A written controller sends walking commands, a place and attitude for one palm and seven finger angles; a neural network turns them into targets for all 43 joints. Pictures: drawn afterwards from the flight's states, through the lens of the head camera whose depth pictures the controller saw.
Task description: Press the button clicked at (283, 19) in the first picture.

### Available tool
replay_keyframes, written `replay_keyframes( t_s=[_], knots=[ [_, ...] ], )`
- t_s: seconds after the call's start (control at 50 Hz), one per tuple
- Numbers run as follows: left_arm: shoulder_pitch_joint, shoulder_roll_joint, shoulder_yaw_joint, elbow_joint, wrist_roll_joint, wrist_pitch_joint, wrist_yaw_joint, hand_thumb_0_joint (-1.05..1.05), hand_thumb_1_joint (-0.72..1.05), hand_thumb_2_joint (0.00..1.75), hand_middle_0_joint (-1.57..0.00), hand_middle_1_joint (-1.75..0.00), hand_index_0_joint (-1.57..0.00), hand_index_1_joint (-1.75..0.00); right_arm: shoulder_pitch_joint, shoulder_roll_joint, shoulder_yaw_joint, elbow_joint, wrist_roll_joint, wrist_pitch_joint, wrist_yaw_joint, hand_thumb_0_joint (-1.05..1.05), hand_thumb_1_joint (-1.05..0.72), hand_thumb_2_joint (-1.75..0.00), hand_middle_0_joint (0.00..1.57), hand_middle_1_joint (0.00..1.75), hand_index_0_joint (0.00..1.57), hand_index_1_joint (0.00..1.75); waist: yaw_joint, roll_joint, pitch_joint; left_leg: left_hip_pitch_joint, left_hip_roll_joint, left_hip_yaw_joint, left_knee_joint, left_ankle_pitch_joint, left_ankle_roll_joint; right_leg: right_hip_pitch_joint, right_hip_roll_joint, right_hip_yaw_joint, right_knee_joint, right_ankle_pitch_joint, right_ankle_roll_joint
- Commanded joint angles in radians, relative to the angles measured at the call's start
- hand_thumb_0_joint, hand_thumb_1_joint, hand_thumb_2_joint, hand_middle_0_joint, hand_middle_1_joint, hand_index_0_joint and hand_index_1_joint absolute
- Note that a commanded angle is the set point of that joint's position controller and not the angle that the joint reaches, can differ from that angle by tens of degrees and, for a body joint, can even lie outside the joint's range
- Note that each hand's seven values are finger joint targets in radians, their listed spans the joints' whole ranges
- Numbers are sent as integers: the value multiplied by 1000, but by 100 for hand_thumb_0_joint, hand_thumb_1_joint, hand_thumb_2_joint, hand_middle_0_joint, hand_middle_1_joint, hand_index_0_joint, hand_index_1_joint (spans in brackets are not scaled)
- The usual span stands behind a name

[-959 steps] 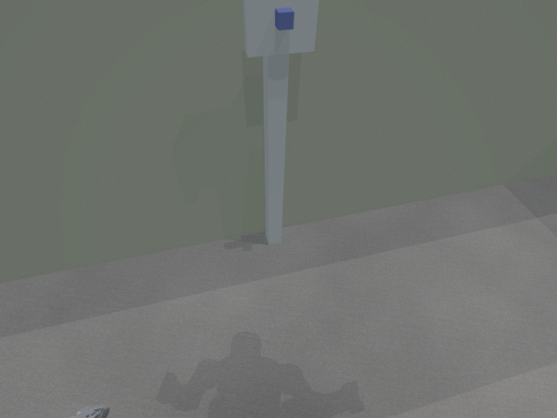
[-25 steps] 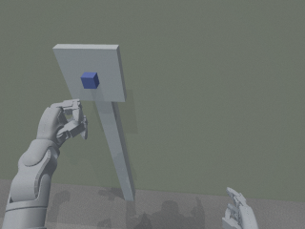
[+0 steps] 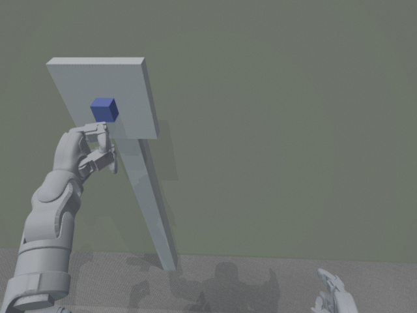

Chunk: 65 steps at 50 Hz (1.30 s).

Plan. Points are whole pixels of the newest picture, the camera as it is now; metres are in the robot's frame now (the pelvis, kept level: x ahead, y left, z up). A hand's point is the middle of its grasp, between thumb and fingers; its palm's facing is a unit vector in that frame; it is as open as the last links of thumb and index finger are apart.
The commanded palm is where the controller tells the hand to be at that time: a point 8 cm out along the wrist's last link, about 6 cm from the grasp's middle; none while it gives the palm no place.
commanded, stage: aim a knuckle at the button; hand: left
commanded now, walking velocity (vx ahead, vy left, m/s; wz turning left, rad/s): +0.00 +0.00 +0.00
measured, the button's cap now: (105, 109) +0.45 +0.24 +0.19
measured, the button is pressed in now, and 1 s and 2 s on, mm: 0 0 11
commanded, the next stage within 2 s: press the button with the knuckle in 0.80 s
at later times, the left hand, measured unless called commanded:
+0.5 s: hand (111, 154) +0.34 +0.20 +0.16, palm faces +0.06 -1.00 -0.03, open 3.1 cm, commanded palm +0.31 +0.25 +0.16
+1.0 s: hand (114, 150) +0.35 +0.20 +0.17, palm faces +0.04 -1.00 -0.02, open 3.1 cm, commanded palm +0.33 +0.25 +0.16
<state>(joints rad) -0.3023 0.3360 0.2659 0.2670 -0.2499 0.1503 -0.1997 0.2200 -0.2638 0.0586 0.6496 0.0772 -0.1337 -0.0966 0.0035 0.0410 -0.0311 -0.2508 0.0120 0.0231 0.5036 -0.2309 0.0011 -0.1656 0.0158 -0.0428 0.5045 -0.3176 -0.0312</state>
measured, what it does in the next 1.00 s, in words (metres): stands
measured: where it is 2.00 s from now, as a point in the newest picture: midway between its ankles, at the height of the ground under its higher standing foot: outside the picture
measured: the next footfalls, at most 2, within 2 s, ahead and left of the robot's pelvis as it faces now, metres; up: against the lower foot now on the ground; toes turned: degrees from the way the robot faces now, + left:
none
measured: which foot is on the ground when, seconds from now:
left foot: down 0.00-1.00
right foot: down 0.00-1.00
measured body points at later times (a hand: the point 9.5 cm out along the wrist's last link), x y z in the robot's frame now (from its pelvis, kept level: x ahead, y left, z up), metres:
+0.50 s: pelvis +0.01 +0.00 +0.00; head -0.01 -0.02 +0.45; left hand +0.34 +0.26 +0.17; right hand +0.18 -0.24 -0.09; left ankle +0.02 +0.12 -0.74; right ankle -0.03 -0.10 -0.74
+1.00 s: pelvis -0.01 +0.00 +0.00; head -0.03 -0.02 +0.45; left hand +0.34 +0.25 +0.17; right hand +0.15 -0.24 -0.09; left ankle +0.02 +0.12 -0.74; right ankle -0.03 -0.10 -0.74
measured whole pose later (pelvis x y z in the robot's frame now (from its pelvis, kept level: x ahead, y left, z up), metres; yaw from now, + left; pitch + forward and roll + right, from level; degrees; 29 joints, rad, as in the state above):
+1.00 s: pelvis -0.01 +0.00 +0.00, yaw +0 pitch -2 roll +0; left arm -0.37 0.33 0.24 0.34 -0.24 0.13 -0.18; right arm 0.22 -0.25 0.07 0.64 0.08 -0.09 -0.10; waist 0.00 0.04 -0.03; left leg -0.25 0.01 0.02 0.50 -0.22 0.00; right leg -0.17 0.02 -0.04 0.50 -0.30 -0.03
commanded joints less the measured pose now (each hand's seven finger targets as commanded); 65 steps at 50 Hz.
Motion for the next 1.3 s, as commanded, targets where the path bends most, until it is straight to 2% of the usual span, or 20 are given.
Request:
replay_keyframes(
  t_s=[0.0, 0.08, 0.12, 0.2, 0.26, 0.36, 0.38, 0.46, 0.56, 0.6, 0.68, 0.7, 0.8, 0.96, 1.06, 1.08, 1.16, 1.2, 1.24, 1.28],
  knots=[
    [-435, 221, 71, -181, -10, -92, -3, 0, 90, 90, -130, -150, -130, -150, -109, -110, -48, -145, 4, -48, -14, 0, -90, -90, 20, 30, 20, 30, -10, -35, -207, 176, -9, -21, -24, 180, 44, -73, -13, 25, -92, 303, 22],
    [-455, 235, 79, -164, -5, -112, -8, 0, 90, 90, -130, -150, -130, -150, -101, -112, -51, -147, 2, -43, -15, 0, -90, -90, 20, 30, 20, 30, -6, 2, -247, 192, -10, -20, -23, 208, 42, -56, -15, 27, -81, 333, 19],
    [-400, 214, 76, -183, -8, -120, -10, 0, 90, 90, -130, -150, -130, -150, -99, -109, -52, -159, 0, -43, -8, 0, -90, -90, 20, 30, 20, 30, 10, 3, -283, 205, -8, -21, -20, 266, 43, -25, -15, 21, -65, 396, 15],
    [-330, 181, 57, -188, -14, -108, -11, 0, 90, 90, -130, -150, -130, -150, -104, -109, -53, -168, 2, -41, 2, 0, -90, -90, 20, 30, 20, 30, 21, -16, -249, 187, -5, -19, -21, 262, 41, -34, -11, 14, -65, 395, 16],
    [-300, 205, 91, -208, -12, -88, 3, 0, 90, 90, -130, -150, -130, -150, -107, -111, -56, -173, 2, -32, 2, 0, -90, -90, 20, 30, 20, 30, 26, -34, -231, 173, -4, -15, -28, 258, 41, -34, -11, 13, -65, 397, 19],
    [-331, 202, 87, -315, -5, -95, 21, 0, 90, 90, -130, -150, -130, -150, -120, -102, -54, -179, -3, -29, 3, 0, -90, -90, 20, 30, 20, 30, 18, -1, -263, 208, -6, -9, -26, 284, 43, -20, -11, 18, -63, 421, 19],
    [-309, 224, 112, -303, -6, -94, 22, 0, 90, 90, -130, -150, -130, -150, -120, -101, -53, -178, -4, -28, 1, 0, -90, -90, 20, 30, 20, 30, 23, -10, -253, 201, -4, -12, -28, 277, 41, -18, -9, 16, -65, 410, 18],
    [-309, 206, 95, -280, -17, -84, 2, 0, 90, 90, -130, -150, -130, -150, -126, -101, -50, -170, 0, -25, -6, 0, -90, -90, 20, 30, 20, 30, 12, -22, -223, 198, -7, -8, -31, 239, 44, -36, -9, 19, -82, 386, 22],
    [-327, 159, 37, -264, -20, -65, -18, 0, 90, 90, -130, -150, -130, -150, -133, -100, -46, -170, 6, -23, -9, 0, -90, -90, 20, 30, 20, 30, 0, 2, -191, 198, -9, -19, -33, 197, 41, -71, -8, 14, -90, 328, 19],
    [-328, 158, 34, -250, -24, -62, -17, 0, 90, 90, -130, -150, -130, -150, -137, -101, -45, -169, 7, -22, -11, 0, -90, -90, 20, 30, 20, 30, 0, -33, -173, 182, -9, -21, -32, 177, 44, -77, -7, 17, -98, 306, 20],
    [-410, 153, 16, -267, -14, -73, 3, 0, 90, 90, -130, -150, -130, -150, -142, -97, -42, -169, 4, -20, -15, 0, -90, -90, 20, 30, 20, 30, -10, 1, -188, 198, -10, -30, -40, 144, 41, -92, -10, 16, -100, 252, 17],
    [-409, 159, 21, -264, -14, -77, 10, 0, 90, 90, -130, -150, -130, -150, -140, -98, -41, -167, 2, -19, -13, 0, -90, -90, 20, 30, 20, 30, -5, -34, -190, 189, -7, -35, -40, 143, 43, -85, -8, 16, -101, 245, 17],
    [-419, 219, 73, -208, 1, -85, 27, 0, 90, 90, -130, -150, -130, -150, -141, -100, -39, -162, -1, -11, -14, 0, -90, -90, 20, 30, 20, 30, 9, -15, -211, 177, -10, -28, -45, 139, 42, -59, -12, 26, -105, 243, 15],
    [-498, 184, 31, -134, -4, -94, 14, 0, 90, 90, -130, -150, -130, -150, -120, -105, -42, -156, 5, -11, -17, 0, -90, -90, 20, 30, 20, 30, -13, -13, -187, 174, -5, -28, -50, 109, 42, -94, -8, 26, -114, 214, 18],
    [-538, 219, 55, -88, 4, -106, 25, 0, 90, 90, -130, -150, -130, -150, -100, -112, -47, -147, 3, -9, -17, 0, -90, -90, 20, 30, 20, 30, -10, -29, -210, 163, -5, -31, -52, 107, 42, -84, -9, 27, -110, 206, 17],
    [-537, 199, 40, -82, 4, -107, 25, 0, 90, 90, -130, -150, -130, -150, -100, -110, -47, -149, 4, -10, -16, 0, -90, -90, 20, 30, 20, 30, -11, -28, -211, 167, -5, -28, -51, 113, 43, -85, -8, 28, -110, 214, 17],
    [-524, 245, 87, -60, 9, -120, 28, 0, 90, 90, -130, -150, -130, -150, -82, -114, -50, -146, 0, -6, -11, 0, -90, -90, 20, 30, 20, 30, 1, -22, -237, 161, -6, -21, -45, 156, 43, -55, -9, 29, -98, 271, 16],
    [-521, 257, 98, -42, 7, -125, 21, 0, 90, 90, -130, -150, -130, -150, -69, -119, -54, -144, -1, -3, -9, 0, -90, -90, 20, 30, 20, 30, 2, -59, -241, 151, -5, -20, -41, 174, 46, -41, -6, 28, -94, 295, 16],
    [-539, 267, 99, -32, 12, -123, 13, 0, 90, 90, -130, -150, -130, -150, -66, -119, -54, -145, 3, 2, -10, 0, -90, -90, 20, 30, 20, 30, -4, -8, -236, 154, -7, -10, -39, 178, 45, -51, -8, 33, -93, 309, 18],
    [-577, 213, 47, -51, 12, -130, 6, 0, 90, 90, -130, -150, -130, -150, -65, -114, -57, -147, 5, 0, -10, 0, -90, -90, 20, 30, 20, 30, -19, 21, -236, 182, -5, -14, -34, 184, 44, -77, -4, 29, -92, 303, 15]
  ],
)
